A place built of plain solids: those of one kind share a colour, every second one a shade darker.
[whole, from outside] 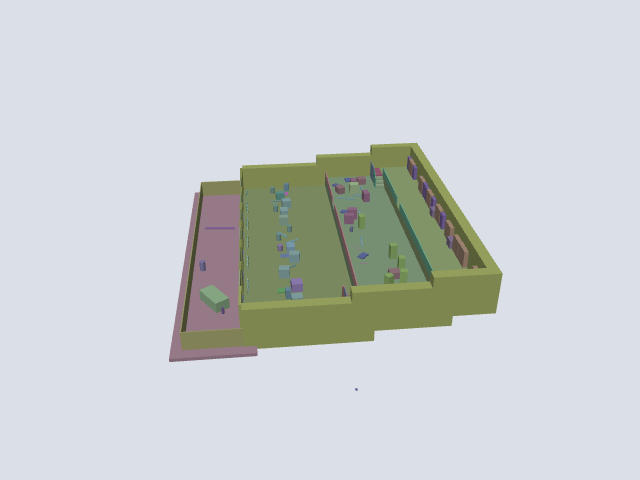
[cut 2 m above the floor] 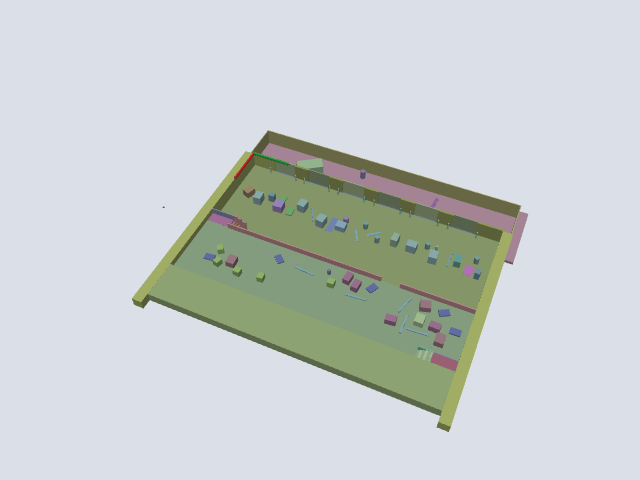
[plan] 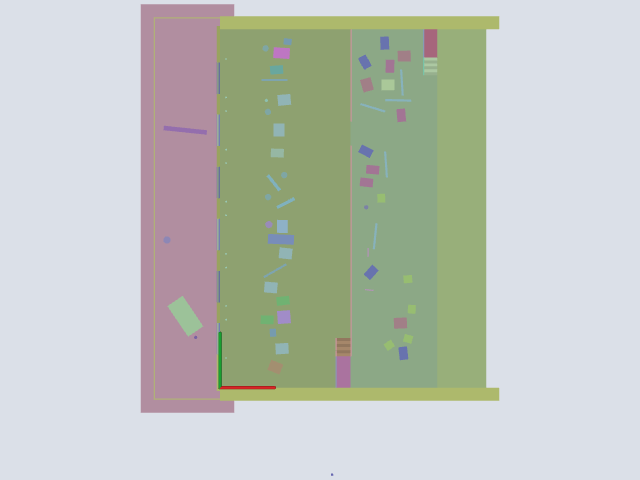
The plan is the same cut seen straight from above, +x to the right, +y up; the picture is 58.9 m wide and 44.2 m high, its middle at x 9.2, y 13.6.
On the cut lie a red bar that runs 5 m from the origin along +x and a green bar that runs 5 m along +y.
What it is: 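7 risers of 0.175 m up to a deck 1.23 m over the floor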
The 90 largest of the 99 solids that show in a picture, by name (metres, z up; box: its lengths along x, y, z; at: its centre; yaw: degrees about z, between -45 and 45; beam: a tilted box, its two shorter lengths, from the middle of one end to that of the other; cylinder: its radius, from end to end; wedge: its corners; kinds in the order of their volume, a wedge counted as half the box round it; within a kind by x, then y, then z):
{
 "floor_hall_asphalt_1": {"box": [12.0, 33.0, 1.7], "at": [6.0, 16.5, -0.85]},
 "wall_metal_1": {"box": [0.3, 3.35, 4.9], "at": [-0.15, 1.38, 0.75]},
 "wall_metal_2": {"box": [0.3, 1.9, 4.9], "at": [-0.15, 6.9, 0.75]},
 "wall_metal_3": {"box": [0.3, 1.9, 4.9], "at": [-0.15, 11.7, 0.75]},
 "wall_metal_4": {"box": [0.3, 1.9, 4.9], "at": [-0.15, 16.5, 0.75]},
 "wall_metal_5": {"box": [0.3, 1.9, 4.9], "at": [-0.15, 21.3, 0.75]},
 "wall_metal_6": {"box": [0.3, 1.9, 4.9], "at": [-0.15, 26.1, 0.75]},
 "wall_metal_7": {"box": [0.3, 3.35, 4.9], "at": [-0.15, 31.62, 0.75]},
 "wall_metal_8": {"box": [13.2, 1.2, 4.9], "at": [6.6, -0.6, 0.75]},
 "wall_metal_9": {"box": [13.2, 1.2, 4.9], "at": [6.6, 33.6, 0.75]},
 "wall_metal_10": {"box": [10.4, 1.2, 4.83], "at": [16.0, -0.6, 2.01]},
 "wall_metal_11": {"box": [10.4, 1.2, 4.83], "at": [16.0, 33.6, 2.01]},
 "wall_metal_12": {"box": [6.9, 1.2, 4.83], "at": [22.25, -0.6, 3.24]},
 "wall_metal_13": {"box": [6.9, 1.2, 4.83], "at": [22.25, 33.6, 3.24]},
 "wall_metal_14": {"box": [1.2, 35.4, 3.6], "at": [25.1, 16.5, 3.85]},
 "floor_low_metal_1": {"box": [8.0, 33.0, 1.62], "at": [16.0, 16.5, 0.41]},
 "floor_high_metal_1": {"box": [4.5, 33.0, 1.62], "at": [22.25, 16.5, 1.64]},
 "yard_yard_asphalt_1": {"box": [8.6, 37.6, 0.4], "at": [-3.0, 16.5, -1.5]},
 "fence_metal_1": {"box": [0.12, 35.24, 2.6], "at": [-6.06, 16.5, -0.4]},
 "fence_metal_2": {"box": [6.24, 0.12, 2.6], "at": [-3.0, -1.06, -0.4]},
 "fence_metal_3": {"box": [6.24, 0.12, 2.6], "at": [-3.0, 34.06, -0.4]},
 "shelf_1": {"box": [0.5, 2.0, 1.99], "at": [24.21, 6.09, 3.44]},
 "shelf_2": {"box": [0.5, 2.0, 1.92], "at": [24.21, 8.15, 3.41]},
 "shelf_3": {"box": [0.5, 2.0, 1.99], "at": [24.21, 11.47, 3.45]},
 "shelf_4": {"box": [0.5, 2.0, 1.95], "at": [24.21, 15.85, 3.42]},
 "shelf_5": {"box": [0.5, 2.0, 1.9], "at": [24.21, 20.23, 3.4]},
 "shelf_6": {"box": [0.5, 2.0, 1.91], "at": [24.21, 24.41, 3.4]},
 "shelf_7": {"box": [0.5, 2.0, 1.9], "at": [24.21, 30.32, 3.4]},
 "skip_yard_1": {"box": [1.7, 3.4, 1.24], "at": [-3.2, 6.58, -0.68], "yaw": 34.0},
 "ibc_hall_1": {"box": [1.2, 1.0, 1.16], "at": [4.67, 9.23, 0.58], "yaw": -4.8},
 "ibc_hall_2": {"box": [1.0, 1.2, 1.16], "at": [5.43, 23.73, 0.58], "yaw": 0.2},
 "ibc_hall_3": {"box": [1.2, 1.0, 1.16], "at": [5.7, 3.59, 0.58], "yaw": 3.3},
 "ibc_hall_4": {"box": [1.2, 1.0, 1.16], "at": [5.91, 26.5, 0.58], "yaw": 5.5},
 "ibc_hall_5": {"box": [1.2, 1.0, 1.16], "at": [6.03, 12.37, 0.58], "yaw": -6.3},
 "shutter_metal_1": {"box": [0.12, 2.9, 3.3], "at": [-0.2, 4.5, 1.65]},
 "shutter_metal_2": {"box": [0.12, 2.9, 3.3], "at": [-0.2, 9.3, 1.65]},
 "shutter_metal_3": {"box": [0.12, 2.9, 3.3], "at": [-0.2, 14.1, 1.65]},
 "shutter_metal_4": {"box": [0.12, 2.9, 3.3], "at": [-0.2, 18.9, 1.65]},
 "shutter_metal_5": {"box": [0.12, 2.9, 3.3], "at": [-0.2, 23.7, 1.65]},
 "shutter_metal_6": {"box": [0.12, 2.9, 3.3], "at": [-0.2, 28.5, 1.65]},
 "floor_lowland_metal_1": {"box": [1.25, 2.9, 1.62], "at": [11.38, 1.45, 0.41]},
 "cage_1": {"box": [0.72, 0.8, 1.73], "at": [14.84, 17.45, 2.09], "yaw": 1.9},
 "cage_2": {"box": [0.8, 0.72, 1.66], "at": [15.58, 3.9, 2.06], "yaw": 33.9},
 "cage_3": {"box": [0.8, 0.72, 1.75], "at": [17.29, 9.99, 2.1], "yaw": 4.9},
 "cage_4": {"box": [0.8, 0.72, 1.74], "at": [17.31, 4.5, 2.1], "yaw": -15.4},
 "cage_5": {"box": [0.72, 0.8, 1.74], "at": [17.65, 7.22, 2.1], "yaw": -3.7},
 "load_cartons_1": {"box": [1.2, 0.8, 1.23], "at": [13.48, 18.9, 1.84], "yaw": -6.5},
 "load_cartons_2": {"box": [1.2, 0.8, 1.4], "at": [14.05, 20.07, 1.92], "yaw": -5.0},
 "load_cartons_3": {"box": [0.8, 1.2, 1.09], "at": [15.64, 29.6, 1.77], "yaw": -1.8},
 "load_cartons_4": {"box": [0.8, 1.2, 1.26], "at": [16.68, 25.08, 1.86], "yaw": 5.1},
 "floor_highland_metal_1": {"box": [1.2, 2.6, 1.27], "at": [19.4, 31.7, 1.81]},
 "rail_high_1": {"box": [0.12, 19.28, 1.1], "at": [20.06, 9.64, 3.0]},
 "rail_high_2": {"box": [0.12, 3.7, 1.1], "at": [20.06, 22.73, 3.0]},
 "rail_high_3": {"box": [0.12, 5.82, 1.1], "at": [20.06, 27.49, 3.0]},
 "rail_low_1": {"box": [0.12, 5.88, 1.1], "at": [12.06, 5.84, 1.77]},
 "rail_low_2": {"box": [0.12, 13.53, 1.1], "at": [12.06, 15.54, 1.77]},
 "rail_low_3": {"box": [0.12, 8.49, 1.1], "at": [12.06, 28.75, 1.77]},
 "cabinet_1": {"box": [0.45, 1.0, 1.87], "at": [24.23, 14.29, 3.39]},
 "cabinet_2": {"box": [0.45, 1.0, 1.82], "at": [24.23, 18.67, 3.36]},
 "cabinet_3": {"box": [0.45, 1.0, 1.91], "at": [24.23, 22.85, 3.4]},
 "cabinet_4": {"box": [0.45, 1.0, 1.81], "at": [24.23, 28.76, 3.35]},
 "stillage_1": {"box": [1.0, 1.2, 0.91], "at": [13.53, 27.89, 1.68], "yaw": 16.1},
 "stillage_2": {"box": [1.2, 1.0, 0.83], "at": [16.61, 5.95, 1.64], "yaw": 2.5},
 "stillage_3": {"box": [1.2, 1.0, 0.88], "at": [16.95, 30.54, 1.67], "yaw": 0.7},
 "pallets_1": {"box": [0.8, 1.2, 1.0], "at": [24.06, 9.81, 2.95]},
 "pallets_2": {"box": [0.8, 1.2, 0.95], "at": [24.06, 17.51, 2.93]},
 "load_crate_1": {"box": [1.2, 1.0, 1.27], "at": [15.46, 27.88, 1.86]},
 "load_drums_hall_1": {"box": [1.2, 1.2, 1.03], "at": [5.88, 6.5, 0.52], "yaw": 4.6},
 "load_cartons_hall_1": {"box": [1.2, 0.8, 1.19], "at": [5.27, 21.61, 0.59], "yaw": -1.6},
 "stillage_hall_1": {"box": [1.2, 1.0, 0.9], "at": [5.09, 1.89, 0.45], "yaw": -22.3},
 "load_crate_hall_1": {"box": [1.0, 1.2, 0.81], "at": [5.74, 14.85, 0.41], "yaw": -0.6},
 "load_bales_hall_1": {"box": [1.2, 0.8, 0.97], "at": [5.2, 29.27, 0.49], "yaw": 4.2},
 "pallet_1": {"box": [0.8, 1.2, 0.19], "at": [13.33, 29.97, 1.27], "yaw": 29.0},
 "pallet_2": {"box": [1.2, 0.8, 0.19], "at": [13.43, 21.77, 1.27], "yaw": -27.5},
 "pallet_3": {"box": [0.8, 1.2, 0.19], "at": [13.91, 10.61, 1.27], "yaw": -42.6},
 "pallet_4": {"box": [0.8, 1.2, 0.19], "at": [15.16, 31.73, 1.27], "yaw": 2.0},
 "pallet_5": {"box": [0.8, 1.2, 0.19], "at": [16.88, 3.17, 1.27], "yaw": 6.4},
 "bin_hall_1": {"box": [0.58, 0.74, 1.07], "at": [4.87, 5.06, 0.54], "yaw": 2.9},
 "bin_hall_2": {"box": [0.74, 0.58, 1.07], "at": [6.22, 31.86, 0.54], "yaw": -6.2},
 "rail_lowland_1": {"box": [0.12, 2.9, 2.33], "at": [10.69, 1.45, 1.16]},
 "rail_highland_1": {"box": [0.12, 2.6, 2.33], "at": [18.74, 31.7, 2.39]},
 "stair_high_timber_1": {"box": [1.2, 0.54, 0.93], "at": [19.4, 30.13, 1.64]},
 "tyres_yard_1": {"cylinder": 0.33, "from": [-4.89, 13.6, -1.3], "to": [-4.89, 13.6, -0.13]},
 "pallet_hall_1": {"box": [1.2, 0.8, 0.19], "at": [4.33, 6.25, 0.05], "yaw": -1.2},
 "pallet_hall_2": {"box": [1.2, 0.8, 0.19], "at": [5.79, 8.0, 0.05], "yaw": 6.8},
 "tyres_hall_1": {"cylinder": 0.33, "from": [4.49, 15.02, 0.0], "to": [4.49, 15.02, 0.77]},
 "drum_hall_1": {"cylinder": 0.29, "from": [4.19, 31.25, 0.0], "to": [4.19, 31.25, 0.9]},
 "hump_yard_1": {"box": [4.0, 0.42, 0.11], "at": [-3.21, 23.71, -1.29], "yaw": -6.0},
 "mat_hall_1": {"box": [2.4, 0.9, 0.07], "at": [5.61, 13.66, -0.02], "yaw": -2.3},
 "plate_hall_1": {"box": [1.5, 1.0, 0.07], "at": [5.66, 30.81, -0.02], "yaw": -3.6}
}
